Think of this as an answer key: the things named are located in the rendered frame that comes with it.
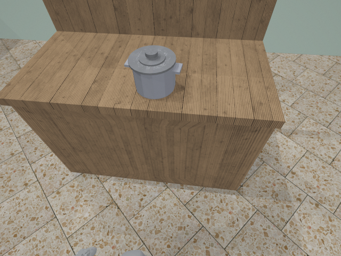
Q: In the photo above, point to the table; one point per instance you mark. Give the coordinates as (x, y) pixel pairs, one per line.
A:
(78, 97)

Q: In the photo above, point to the lid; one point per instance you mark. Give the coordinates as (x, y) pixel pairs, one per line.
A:
(140, 64)

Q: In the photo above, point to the pot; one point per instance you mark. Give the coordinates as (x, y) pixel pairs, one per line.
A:
(156, 86)

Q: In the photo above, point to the knob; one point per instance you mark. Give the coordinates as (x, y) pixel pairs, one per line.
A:
(151, 53)

